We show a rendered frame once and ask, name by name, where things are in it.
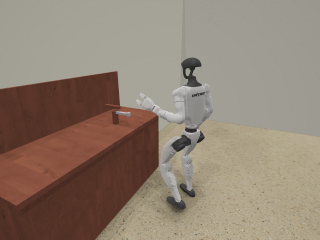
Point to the tap lever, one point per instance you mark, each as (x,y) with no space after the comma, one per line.
(128,114)

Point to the right robot upper arm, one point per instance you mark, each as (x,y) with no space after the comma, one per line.
(208,109)

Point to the robot left hand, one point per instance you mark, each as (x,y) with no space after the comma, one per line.
(147,104)

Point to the counter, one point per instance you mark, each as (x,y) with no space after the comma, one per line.
(68,162)

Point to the humanoid robot head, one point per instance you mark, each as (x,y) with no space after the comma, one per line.
(191,63)

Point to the left robot upper arm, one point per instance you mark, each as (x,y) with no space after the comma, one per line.
(178,96)

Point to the robot right foot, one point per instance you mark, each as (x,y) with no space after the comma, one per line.
(190,192)

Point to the robot right forearm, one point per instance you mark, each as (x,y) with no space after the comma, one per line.
(205,116)

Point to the robot left forearm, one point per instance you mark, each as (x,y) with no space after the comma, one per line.
(169,116)

